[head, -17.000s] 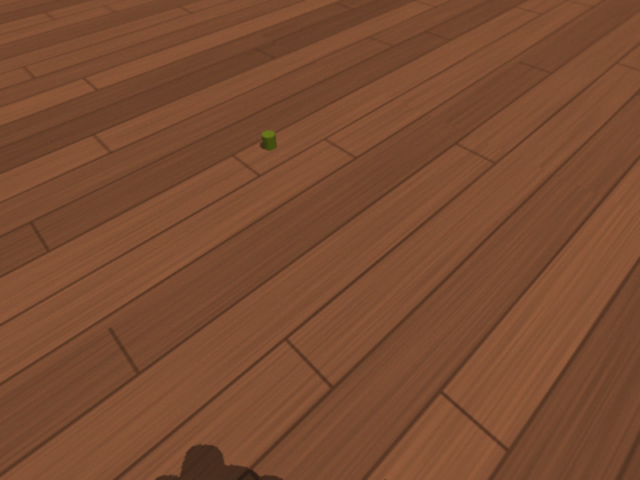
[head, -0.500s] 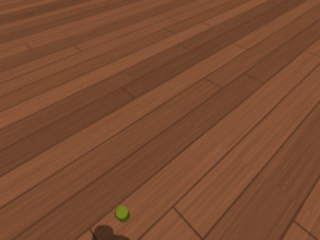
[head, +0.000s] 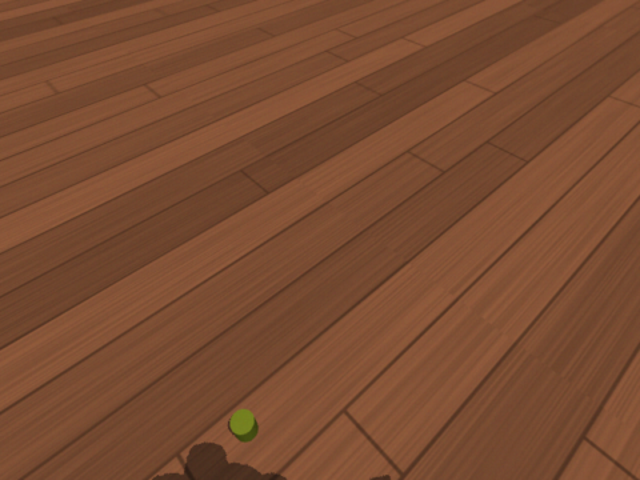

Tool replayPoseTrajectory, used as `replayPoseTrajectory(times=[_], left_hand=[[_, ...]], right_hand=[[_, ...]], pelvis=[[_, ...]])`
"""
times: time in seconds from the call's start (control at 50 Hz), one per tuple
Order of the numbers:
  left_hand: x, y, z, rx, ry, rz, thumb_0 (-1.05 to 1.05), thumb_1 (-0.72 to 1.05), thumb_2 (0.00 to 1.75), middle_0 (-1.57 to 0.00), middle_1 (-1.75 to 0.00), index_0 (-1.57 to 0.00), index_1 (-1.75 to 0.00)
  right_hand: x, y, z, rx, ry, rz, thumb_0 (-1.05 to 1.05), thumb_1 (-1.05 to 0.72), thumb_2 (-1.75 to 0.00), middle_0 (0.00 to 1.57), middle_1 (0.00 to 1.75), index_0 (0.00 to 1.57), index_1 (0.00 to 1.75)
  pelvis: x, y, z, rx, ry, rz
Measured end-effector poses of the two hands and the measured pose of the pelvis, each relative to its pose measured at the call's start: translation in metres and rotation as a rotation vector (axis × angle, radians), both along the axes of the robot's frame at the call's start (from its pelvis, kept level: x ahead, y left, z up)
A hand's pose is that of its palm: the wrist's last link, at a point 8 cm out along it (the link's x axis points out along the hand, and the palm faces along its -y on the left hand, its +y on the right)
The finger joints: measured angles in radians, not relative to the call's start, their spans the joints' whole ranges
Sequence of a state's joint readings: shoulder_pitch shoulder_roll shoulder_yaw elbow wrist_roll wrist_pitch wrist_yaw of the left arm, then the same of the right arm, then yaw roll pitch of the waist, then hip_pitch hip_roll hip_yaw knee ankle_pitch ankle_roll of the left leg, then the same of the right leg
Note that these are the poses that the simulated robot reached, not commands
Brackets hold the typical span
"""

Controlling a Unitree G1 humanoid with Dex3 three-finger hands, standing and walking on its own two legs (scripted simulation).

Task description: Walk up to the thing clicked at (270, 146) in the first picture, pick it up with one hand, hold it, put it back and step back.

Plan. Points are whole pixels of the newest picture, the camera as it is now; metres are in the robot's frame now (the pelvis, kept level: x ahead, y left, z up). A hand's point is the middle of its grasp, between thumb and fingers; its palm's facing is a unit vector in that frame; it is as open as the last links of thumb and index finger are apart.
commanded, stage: stand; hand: left
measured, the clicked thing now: (244, 425) +0.40 +0.27 -0.74
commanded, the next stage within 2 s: none
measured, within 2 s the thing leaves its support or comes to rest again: neither
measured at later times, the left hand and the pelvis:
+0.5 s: hand out of the picture +0.06 +0.25 -0.16, palm faces -0.03 -0.94 -0.34, open 7.4 cm; pelvis -0.01 +0.00 +0.00, yaw +0 degrees
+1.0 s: hand out of the picture +0.07 +0.25 -0.15, palm faces -0.03 -0.94 -0.34, open 7.4 cm; pelvis -0.01 -0.01 +0.00, yaw +0 degrees
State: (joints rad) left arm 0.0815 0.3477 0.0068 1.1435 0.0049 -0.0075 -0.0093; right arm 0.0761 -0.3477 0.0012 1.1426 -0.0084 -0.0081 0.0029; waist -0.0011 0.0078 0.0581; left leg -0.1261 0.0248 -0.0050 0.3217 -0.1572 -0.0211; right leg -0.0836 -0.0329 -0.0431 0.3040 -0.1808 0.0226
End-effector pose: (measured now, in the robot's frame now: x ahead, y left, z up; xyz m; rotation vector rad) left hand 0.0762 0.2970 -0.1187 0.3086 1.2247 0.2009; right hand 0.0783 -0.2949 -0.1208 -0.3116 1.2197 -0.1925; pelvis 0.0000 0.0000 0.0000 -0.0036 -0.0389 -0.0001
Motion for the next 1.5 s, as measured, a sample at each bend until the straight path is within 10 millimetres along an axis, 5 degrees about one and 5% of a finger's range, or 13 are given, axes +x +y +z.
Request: replayPoseTrajectory(times=[0.68,1.5], left_hand=[[-0.024,-0.003,-0.001,0.004,0.033,-0.007,0.01,0.90,0.90,-0.21,-0.30,-0.20,-0.30],[-0.007,-0.007,0.000,0.006,0.021,-0.018,0.01,0.90,0.90,-0.21,-0.30,-0.20,-0.30]], right_hand=[[-0.028,-0.007,-0.004,0.002,0.047,-0.006,0.01,-0.91,-0.90,0.21,0.30,0.20,0.30],[-0.011,-0.010,-0.002,0.000,0.029,0.000,0.01,-0.91,-0.90,0.21,0.30,0.20,0.30]], pelvis=[[-0.010,-0.006,-0.001,0.001,-0.003,-0.001],[0.001,-0.008,0.000,0.001,0.005,-0.008]])
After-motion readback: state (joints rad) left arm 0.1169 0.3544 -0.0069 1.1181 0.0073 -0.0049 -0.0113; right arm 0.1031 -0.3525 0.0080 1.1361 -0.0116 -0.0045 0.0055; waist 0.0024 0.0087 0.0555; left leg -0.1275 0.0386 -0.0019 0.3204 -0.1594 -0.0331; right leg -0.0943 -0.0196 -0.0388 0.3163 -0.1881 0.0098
